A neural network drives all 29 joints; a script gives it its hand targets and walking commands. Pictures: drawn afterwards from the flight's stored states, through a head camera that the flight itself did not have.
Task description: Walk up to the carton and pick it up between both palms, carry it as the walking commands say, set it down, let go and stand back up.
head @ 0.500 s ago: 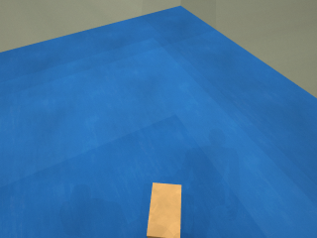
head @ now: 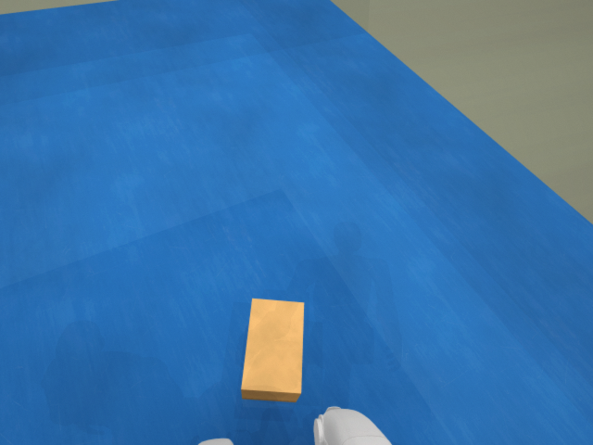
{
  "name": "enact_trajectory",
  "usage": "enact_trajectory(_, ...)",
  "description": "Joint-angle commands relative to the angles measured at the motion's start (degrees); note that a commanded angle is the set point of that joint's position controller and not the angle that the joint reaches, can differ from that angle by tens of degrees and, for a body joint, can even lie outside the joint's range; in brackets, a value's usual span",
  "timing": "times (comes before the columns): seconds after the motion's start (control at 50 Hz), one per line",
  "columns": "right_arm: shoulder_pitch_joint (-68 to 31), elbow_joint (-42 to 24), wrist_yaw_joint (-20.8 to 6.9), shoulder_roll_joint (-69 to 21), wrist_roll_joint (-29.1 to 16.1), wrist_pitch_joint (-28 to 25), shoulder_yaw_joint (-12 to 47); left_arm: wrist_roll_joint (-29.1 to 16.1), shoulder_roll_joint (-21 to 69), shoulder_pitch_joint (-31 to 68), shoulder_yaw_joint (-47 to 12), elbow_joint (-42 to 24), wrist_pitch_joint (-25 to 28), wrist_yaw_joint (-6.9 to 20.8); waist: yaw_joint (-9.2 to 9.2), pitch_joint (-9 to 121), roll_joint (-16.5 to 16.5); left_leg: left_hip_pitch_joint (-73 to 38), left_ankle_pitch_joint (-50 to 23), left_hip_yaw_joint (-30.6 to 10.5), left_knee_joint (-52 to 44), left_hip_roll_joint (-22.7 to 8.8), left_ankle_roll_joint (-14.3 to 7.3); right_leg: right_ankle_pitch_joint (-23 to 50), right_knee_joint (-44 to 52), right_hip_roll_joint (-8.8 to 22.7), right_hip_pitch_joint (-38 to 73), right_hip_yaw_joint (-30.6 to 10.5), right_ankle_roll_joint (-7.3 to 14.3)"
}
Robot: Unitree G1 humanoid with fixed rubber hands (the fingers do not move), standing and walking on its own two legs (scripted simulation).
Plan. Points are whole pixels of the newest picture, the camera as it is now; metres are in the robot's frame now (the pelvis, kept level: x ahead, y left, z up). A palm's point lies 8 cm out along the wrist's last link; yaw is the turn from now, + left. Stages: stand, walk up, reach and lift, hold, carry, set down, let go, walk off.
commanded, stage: walk up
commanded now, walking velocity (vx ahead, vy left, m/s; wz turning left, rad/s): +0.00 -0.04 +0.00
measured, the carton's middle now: (273, 349) +0.43 +0.02 -0.68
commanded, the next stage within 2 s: stand in 1.22 s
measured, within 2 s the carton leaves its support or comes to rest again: neither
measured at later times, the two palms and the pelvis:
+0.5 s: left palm out of the picture +0.01 +0.17 -0.12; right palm out of the picture +0.00 -0.26 -0.14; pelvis +0.00 -0.05 +0.02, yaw -1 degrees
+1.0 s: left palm out of the picture -0.01 +0.13 -0.13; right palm out of the picture -0.02 -0.28 -0.14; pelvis +0.00 -0.07 +0.01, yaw +0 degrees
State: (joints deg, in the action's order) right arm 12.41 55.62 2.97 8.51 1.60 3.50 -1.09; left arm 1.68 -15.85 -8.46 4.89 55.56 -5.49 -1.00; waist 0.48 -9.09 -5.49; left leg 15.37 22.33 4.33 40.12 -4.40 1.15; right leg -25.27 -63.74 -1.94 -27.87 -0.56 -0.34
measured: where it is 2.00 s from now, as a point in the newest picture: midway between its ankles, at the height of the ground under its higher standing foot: outside the picture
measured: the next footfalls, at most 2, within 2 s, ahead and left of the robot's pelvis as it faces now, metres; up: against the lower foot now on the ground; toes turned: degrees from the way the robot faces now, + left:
right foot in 0.16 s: -0.03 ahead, -0.14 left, +0.00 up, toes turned -6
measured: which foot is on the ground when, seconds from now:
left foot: down 0.00-1.00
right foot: up 0.00-0.14, down 0.16-1.00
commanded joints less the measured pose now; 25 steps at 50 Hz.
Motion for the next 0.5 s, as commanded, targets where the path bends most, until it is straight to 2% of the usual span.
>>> enact_trajectory(0.0, -3.86, -5.32, -0.57, 12.16, 0.47, -1.95, -2.31, -0.27, -1.81, -4.48, -0.68, -2.49, 2.4, 1.1, 0.54, 7.02, 22.94, 0.3, -7.69, -12.85, -23.54, -10.68, -7.98, -0.46, 12.18, 2.24, 6.03, 0.31, -0.51)
enact_trajectory(0.02, 1.41, -4.5, -0.76, 13.49, 0.88, -2.36, -2.61, -0.29, -2.25, -2.5, -0.44, -2.83, 2.5, 1.3, -2.17, 8.96, 21.5, -5.15, -5.53, -15.4, -24.39, -12.17, -8.36, -1.7, 15.36, 1.19, 5.59, 1.98, -0.33)
enact_trajectory(0.04, 3.25, -3.24, -0.61, 14.21, 0.97, -2.52, -2.99, -0.36, -2.44, -0.56, -0.41, -3.12, 2.65, 1.45, -2.81, 8.34, 20.04, -8.26, -9.22, -16.19, -23.35, -13.23, -8.77, -2.83, 18.44, 1.76, 4.87, 0.93, -0.18)
enact_trajectory(0.06, 3.83, -2.3, -0.61, 13.89, 1.08, -2.66, -2.86, -0.57, -1.31, -0.83, -1.03, -3.17, 3.19, 1.12, -2.89, 8.79, 19.41, -9.07, -16.6, -14.59, -21.17, -12.59, -8.94, -3.69, 23.97, 1.82, 7.84, 0.85, 0.1)
enact_trajectory(0.08, 3.52, -1.81, -0.73, 13.58, 1.03, -2.67, -2.8, -0.72, -0.28, -2.61, -1.66, -2.51, 3.81, 0.9, -2.13, 9.52, 19.62, -9.79, -23.78, -12.64, -18.98, -11.97, -8.52, -2.69, 29.99, 1.36, 10.74, 2.26, 0.3)
enact_trajectory(0.1, 2.49, -1.31, -0.88, 13.16, 0.32, -2.49, -2.68, -1.09, 0.43, -4.82, -2.2, -2.07, 4.84, 0.57, -0.13, 8.66, 19.41, -9.55, -33.67, -10.33, -13.96, -10.32, -7.15, 3.67, 40.11, 1.25, 14.1, 2.59, 0.29)
enact_trajectory(0.12, 2.93, -0.4, -1.29, 10.94, -0.24, -2.48, -2.33, -1.16, 0.22, -9.1, -2.1, -0.32, 6.12, 0.12, 1.93, 11.99, 14.17, -5.85, -32.02, -6.81, -8.98, -7.29, -4.7, 19.84, 46.61, 4.49, 23.37, 1.64, 0.93)
enact_trajectory(0.14, 6.07, -0.74, -1.59, 7.3, -0.54, -2.78, -1.09, -0.85, -3.28, -10.43, -1.1, 0.49, 7.08, -0.34, 0.62, 14.58, 1.94, 1.68, -20.25, -3.54, -1.9, -1.61, -1.86, 41.64, 44.47, 12.87, 30.45, -8.6, 2.75)
enact_trajectory(0.16, 5.51, -0.82, -1.69, 5.67, -0.88, -2.27, -0.5, -0.56, -5.56, -9.94, -0.98, 1.32, 7.19, -0.46, 1.07, 11.89, -6.2, 8.56, 4.05, -1.62, 1.4, 2.07, 0.25, 58.53, 42.79, 20.09, 30.58, -14.8, 6.5)
enact_trajectory(0.18, 4.97, -0.87, -1.64, 7.26, -1.47, -1.9, -0.77, -0.25, -5.76, -9.38, -1.38, 1.25, 7.25, -0.52, 0.95, 10.14, -5.13, 8.2, 7.37, -3.31, 0.8, 1.4, 0.35, 60.92, 41.13, 20.87, 28.85, -13.77, 9.33)
enact_trajectory(0.2, 2.58, -1.22, -1.54, 6.53, -1.41, -1.79, -1.06, 0.4, -3.87, -7.85, -2.29, 1.93, 7.05, -1.0, 0.25, 7.19, -6.91, 4.89, 5.02, -2.88, -2.62, 1.54, 0.85, 55.9, 41.44, 19.17, 23.15, -13.36, 10.11)
enact_trajectory(0.22, 3.78, -0.17, -1.57, 6.41, -1.58, -1.9, -1.01, -0.07, -3.1, -5.26, -2.12, 0.97, 6.58, -1.2, -1.45, 5.2, -6.84, 1.23, 1.05, -2.29, -7.7, 1.16, 1.02, 50.59, 40.72, 16.16, 19.67, -8.6, 8.67)
enact_trajectory(0.24, 4.0, 0.4, -1.63, 5.81, -1.86, -2.03, -0.81, -0.48, -1.97, -3.62, -2.21, 0.12, 6.23, -1.27, -2.15, 4.96, -7.77, -1.7, -5.8, -1.76, -11.2, 1.58, 0.32, 45.0, 40.35, 12.91, 18.12, -5.18, 6.46)
enact_trajectory(0.26, 5.41, 1.12, -1.79, 6.29, -1.79, -2.35, -0.78, -0.9, -1.42, -2.75, -1.98, -0.49, 6.11, -1.38, -2.24, 6.13, -6.88, -5.67, -18.96, -1.21, -13.81, 0.19, -0.05, 41.05, 39.52, 10.59, 17.36, -2.02, 4.77)
enact_trajectory(0.28, 5.64, 1.71, -1.69, 7.07, -1.74, -2.5, -0.84, -1.19, -0.65, -3.68, -2.59, -0.4, 6.41, -1.41, -1.37, 7.15, -4.89, -9.08, -28.5, -2.12, -14.49, -1.06, -0.68, 37.91, 39.11, 8.55, 16.36, -0.81, 3.58)
enact_trajectory(0.3, 5.54, 2.01, -1.57, 7.2, -1.65, -2.6, -0.85, -1.27, 0.61, -5.0, -3.0, -0.03, 6.6, -1.58, -0.67, 7.25, -2.9, -10.14, -32.61, -3.67, -14.62, -2.12, -1.39, 33.62, 39.92, 7.23, 15.82, -0.42, 3.05)
enact_trajectory(0.34, 4.58, 2.16, -1.42, 6.87, -1.24, -2.4, -0.83, -1.14, 1.67, -7.68, -3.23, 0.99, 6.61, -1.69, -0.25, 3.68, 1.01, -7.99, -27.96, -4.17, -14.33, -2.21, -1.43, 24.27, 43.72, 7.57, 14.05, -2.68, 3.49)
enact_trajectory(0.36, 3.81, 2.61, -1.26, 6.25, -1.15, -2.17, -0.55, -0.97, 1.09, -8.21, -3.34, 1.6, 6.65, -1.7, -0.28, 1.35, 2.43, -7.31, -25.39, -3.16, -14.69, -1.38, -0.96, 24.62, 44.1, 8.28, 14.04, -3.77, 3.72)
enact_trajectory(0.38, 5.01, 3.41, -1.23, 5.15, -1.22, -2.05, -0.48, -1.0, 1.27, -8.24, -3.32, 2.24, 6.73, -1.64, -0.55, 1.02, 1.73, -6.71, -21.02, -3.07, -16.1, -0.79, -0.77, 22.92, 44.85, 8.96, 14.4, -4.74, 4.3)
enact_trajectory(0.4, 5.01, 3.56, -1.07, 5.47, -1.07, -2.06, -0.31, -0.83, 0.71, -8.34, -3.4, 2.4, 6.8, -1.58, -0.76, 0.93, 1.5, -7.7, -20.39, -2.86, -16.7, -0.59, -0.48, 23.75, 44.99, 9.36, 13.77, -5.49, 4.55)
enact_trajectory(0.44, 5.17, 4.24, -1.02, 5.34, -1.13, -2.47, -0.27, -0.9, 1.5, -8.94, -3.47, 2.77, 6.93, -1.63, -0.61, 2.02, 4.48, -8.93, -23.7, -3.25, -17.19, -1.14, -0.06, 25.12, 44.3, 8.5, 14.23, -4.6, 4.41)
enact_trajectory(0.48, 5.89, 4.8, -0.98, 5.49, -1.28, -2.71, -0.37, -1.04, 2.42, -10.87, -3.83, 3.67, 7.24, -1.65, -0.66, 4.24, 5.27, -10.26, -25.58, -3.48, -16.76, -1.53, -0.33, 27.56, 44.43, 8.28, 15.51, -4.19, 4.24)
